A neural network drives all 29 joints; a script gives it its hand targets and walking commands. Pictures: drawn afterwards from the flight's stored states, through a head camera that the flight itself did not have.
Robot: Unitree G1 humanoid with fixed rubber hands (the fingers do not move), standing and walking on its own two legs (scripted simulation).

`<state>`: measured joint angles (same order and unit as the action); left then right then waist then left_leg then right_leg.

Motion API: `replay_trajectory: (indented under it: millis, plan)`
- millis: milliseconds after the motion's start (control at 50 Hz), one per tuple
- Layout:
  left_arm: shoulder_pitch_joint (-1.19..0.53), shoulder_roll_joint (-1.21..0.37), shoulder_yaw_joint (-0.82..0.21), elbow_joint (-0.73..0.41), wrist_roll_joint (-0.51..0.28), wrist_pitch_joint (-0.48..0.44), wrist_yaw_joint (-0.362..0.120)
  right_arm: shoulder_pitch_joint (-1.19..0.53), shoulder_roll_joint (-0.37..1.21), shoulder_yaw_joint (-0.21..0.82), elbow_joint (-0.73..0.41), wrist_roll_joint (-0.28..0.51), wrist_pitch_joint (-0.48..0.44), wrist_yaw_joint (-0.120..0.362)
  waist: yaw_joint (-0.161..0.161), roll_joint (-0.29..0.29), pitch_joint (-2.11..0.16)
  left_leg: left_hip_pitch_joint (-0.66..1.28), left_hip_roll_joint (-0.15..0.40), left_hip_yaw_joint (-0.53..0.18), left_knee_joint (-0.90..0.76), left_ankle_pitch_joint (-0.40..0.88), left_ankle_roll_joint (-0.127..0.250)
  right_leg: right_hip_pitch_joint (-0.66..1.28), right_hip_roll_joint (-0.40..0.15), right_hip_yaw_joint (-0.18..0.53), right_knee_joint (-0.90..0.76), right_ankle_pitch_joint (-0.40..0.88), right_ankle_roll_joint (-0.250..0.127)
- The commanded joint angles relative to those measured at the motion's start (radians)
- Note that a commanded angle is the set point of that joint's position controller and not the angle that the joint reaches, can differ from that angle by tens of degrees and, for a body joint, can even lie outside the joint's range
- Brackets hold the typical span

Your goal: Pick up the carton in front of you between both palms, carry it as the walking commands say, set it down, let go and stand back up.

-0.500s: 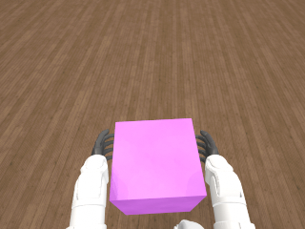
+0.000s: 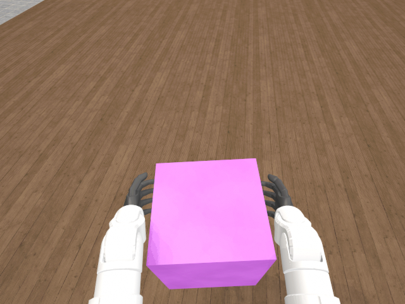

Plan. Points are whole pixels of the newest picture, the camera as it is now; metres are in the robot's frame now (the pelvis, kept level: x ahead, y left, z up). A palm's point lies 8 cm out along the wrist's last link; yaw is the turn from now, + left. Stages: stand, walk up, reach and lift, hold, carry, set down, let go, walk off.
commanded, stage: carry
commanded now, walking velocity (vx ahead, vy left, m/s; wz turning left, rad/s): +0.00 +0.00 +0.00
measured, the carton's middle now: (209, 228) +0.28 +0.00 -0.05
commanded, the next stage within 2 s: hold in 1.30 s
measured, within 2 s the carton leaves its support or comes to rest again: neither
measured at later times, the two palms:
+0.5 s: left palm (121, 227) +0.25 +0.17 +0.03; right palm (275, 228) +0.25 -0.13 +0.03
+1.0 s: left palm (114, 242) +0.22 +0.18 +0.04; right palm (277, 243) +0.22 -0.12 +0.03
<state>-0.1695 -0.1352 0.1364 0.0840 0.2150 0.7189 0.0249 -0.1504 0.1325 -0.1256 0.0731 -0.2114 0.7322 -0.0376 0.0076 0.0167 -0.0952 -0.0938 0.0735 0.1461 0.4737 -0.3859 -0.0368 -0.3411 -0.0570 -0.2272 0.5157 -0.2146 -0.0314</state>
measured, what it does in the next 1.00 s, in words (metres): shifts its weight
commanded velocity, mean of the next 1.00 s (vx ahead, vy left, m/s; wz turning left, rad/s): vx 0.00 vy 0.00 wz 0.00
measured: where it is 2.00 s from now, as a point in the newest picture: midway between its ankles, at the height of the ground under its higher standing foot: outside the picture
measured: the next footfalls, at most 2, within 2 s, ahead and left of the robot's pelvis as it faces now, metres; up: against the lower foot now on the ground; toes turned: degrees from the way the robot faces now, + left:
none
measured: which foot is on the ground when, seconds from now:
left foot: down 0.00-1.00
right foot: down 0.00-1.00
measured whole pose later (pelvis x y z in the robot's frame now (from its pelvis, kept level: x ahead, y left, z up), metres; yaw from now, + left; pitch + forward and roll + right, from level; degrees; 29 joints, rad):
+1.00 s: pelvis -0.07 +0.03 -0.01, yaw +0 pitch +1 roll +0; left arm -0.20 -0.14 0.17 0.14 0.23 0.73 0.02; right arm -0.19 0.14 -0.15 0.15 -0.23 0.74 -0.03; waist 0.00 0.01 -0.08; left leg -0.16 0.02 0.16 0.53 -0.40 0.03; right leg -0.38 -0.11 -0.20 0.51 -0.14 -0.01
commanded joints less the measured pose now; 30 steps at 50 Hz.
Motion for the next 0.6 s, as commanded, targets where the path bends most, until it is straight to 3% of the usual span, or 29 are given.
replay_trajectory:
  millis: [0,80,140,260,580]
  plan:
    - [-0.329,-0.83,-0.543,-0.038,-0.215,-0.018,-0.197,-0.387,0.799,0.534,-0.069,0.225,-0.038,0.208,-0.007,-0.002,-0.274,0.0,0.081,-0.033,-0.018,0.665,0.007,0.261,-0.112,0.098,0.042,0.706,-0.019]
    - [-0.323,-0.826,-0.531,-0.024,-0.206,-0.017,-0.196,-0.386,0.795,0.522,-0.051,0.219,-0.039,0.21,-0.008,0.027,-0.255,0.022,0.102,-0.032,0.0,0.788,0.016,0.21,-0.093,0.076,0.049,0.563,-0.001]
    - [-0.33,-0.83,-0.53,-0.02,-0.205,-0.018,-0.198,-0.392,0.801,0.52,-0.046,0.218,-0.04,0.212,-0.009,0.029,-0.248,0.006,0.105,-0.031,0.01,0.785,0.022,0.211,-0.095,0.075,0.056,0.541,0.001]
    - [-0.347,-0.841,-0.537,-0.022,-0.212,-0.023,-0.202,-0.413,0.818,0.532,-0.053,0.224,-0.044,0.215,-0.009,0.024,-0.241,-0.006,0.106,-0.034,0.011,0.708,0.038,0.178,-0.105,0.083,0.071,0.445,0.002]
    - [-0.387,-0.857,-0.511,0.02,-0.205,-0.015,-0.214,-0.454,0.842,0.51,-0.007,0.215,-0.036,0.224,-0.009,-0.001,-0.173,-0.105,0.086,-0.063,-0.054,0.337,0.057,0.169,-0.119,0.108,-0.009,0.28,0.012]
